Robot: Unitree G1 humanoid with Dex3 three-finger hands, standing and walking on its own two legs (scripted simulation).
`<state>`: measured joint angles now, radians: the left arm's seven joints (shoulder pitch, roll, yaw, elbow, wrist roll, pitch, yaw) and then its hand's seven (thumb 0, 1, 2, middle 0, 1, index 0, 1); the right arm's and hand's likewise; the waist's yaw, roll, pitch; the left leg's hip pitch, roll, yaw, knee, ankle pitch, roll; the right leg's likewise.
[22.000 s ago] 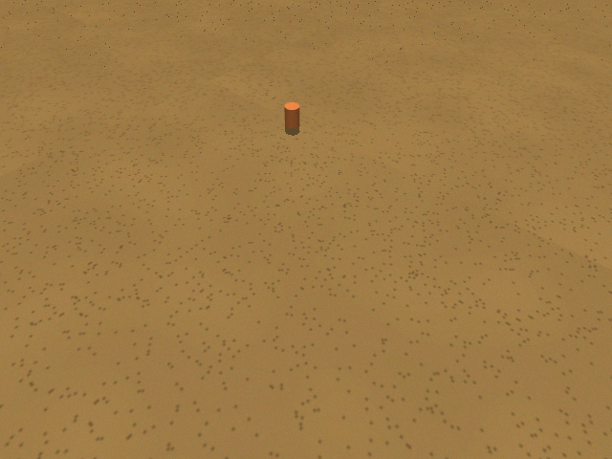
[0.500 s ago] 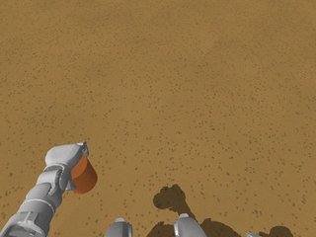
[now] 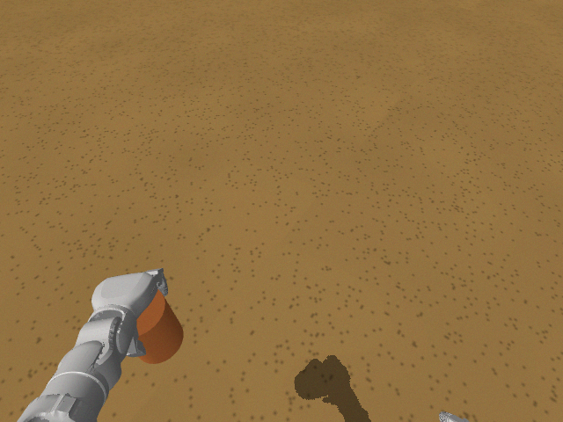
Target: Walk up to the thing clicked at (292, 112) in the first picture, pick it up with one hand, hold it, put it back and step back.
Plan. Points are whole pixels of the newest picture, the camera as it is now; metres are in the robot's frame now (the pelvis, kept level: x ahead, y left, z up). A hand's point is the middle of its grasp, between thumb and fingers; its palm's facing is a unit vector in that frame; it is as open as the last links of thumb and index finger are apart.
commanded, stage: hold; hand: left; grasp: from above
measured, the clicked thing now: (149, 325) +0.32 +0.22 -0.13
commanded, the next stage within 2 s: crouch in 1.82 s
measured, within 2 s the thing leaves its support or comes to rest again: neither
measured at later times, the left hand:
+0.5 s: hand (127, 318) +0.30 +0.22 -0.04, palm faces -0.47 -0.05 -0.88, open 11.5 cm
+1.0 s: hand (128, 328) +0.28 +0.21 -0.02, palm faces -0.45 -0.06 -0.89, open 11.5 cm
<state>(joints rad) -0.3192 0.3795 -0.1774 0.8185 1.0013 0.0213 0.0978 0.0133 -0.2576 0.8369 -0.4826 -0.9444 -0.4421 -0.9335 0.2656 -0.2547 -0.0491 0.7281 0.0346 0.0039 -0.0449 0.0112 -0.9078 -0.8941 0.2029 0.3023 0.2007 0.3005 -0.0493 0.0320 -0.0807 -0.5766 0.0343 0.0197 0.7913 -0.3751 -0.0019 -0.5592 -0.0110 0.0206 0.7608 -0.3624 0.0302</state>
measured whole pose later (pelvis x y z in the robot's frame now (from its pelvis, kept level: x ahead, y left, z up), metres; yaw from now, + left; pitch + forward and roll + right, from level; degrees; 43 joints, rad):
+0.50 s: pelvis +0.00 +0.00 +0.02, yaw -1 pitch +5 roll +0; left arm -0.27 0.39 -0.19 0.71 1.01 0.01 0.00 0.01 -0.25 0.83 -0.48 -0.93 -0.45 -0.92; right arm 0.25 -0.26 -0.05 0.69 0.05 0.04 -0.04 0.01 -0.91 -0.89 0.20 0.30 0.20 0.30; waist -0.02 0.04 -0.05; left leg -0.42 0.03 0.04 0.65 -0.31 0.00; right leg -0.41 -0.02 0.04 0.64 -0.31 0.03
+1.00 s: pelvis -0.01 -0.01 +0.02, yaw -1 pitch +2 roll +0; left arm -0.24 0.39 -0.20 0.66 0.99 0.00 -0.02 0.01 -0.25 0.82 -0.48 -0.93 -0.45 -0.92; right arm 0.21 -0.27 -0.04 0.68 0.06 0.04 -0.05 0.01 -0.92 -0.90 0.20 0.30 0.20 0.30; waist 0.00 0.05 -0.01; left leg -0.33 0.03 0.04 0.56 -0.25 -0.01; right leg -0.34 -0.02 0.04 0.57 -0.26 0.02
